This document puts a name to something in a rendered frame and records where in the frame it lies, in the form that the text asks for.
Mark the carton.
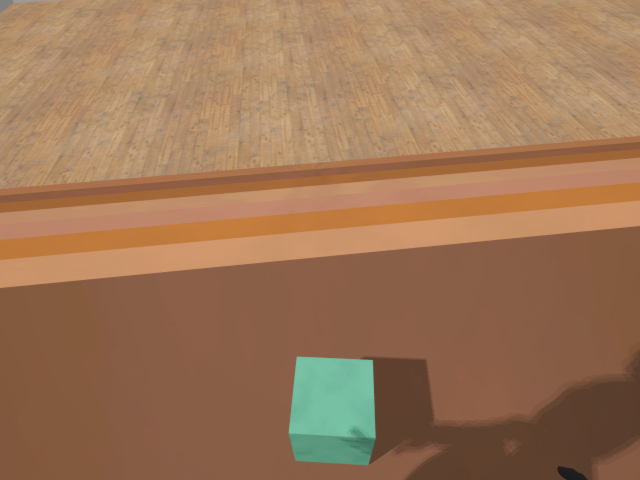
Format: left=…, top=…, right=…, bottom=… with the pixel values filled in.
left=289, top=357, right=376, bottom=465

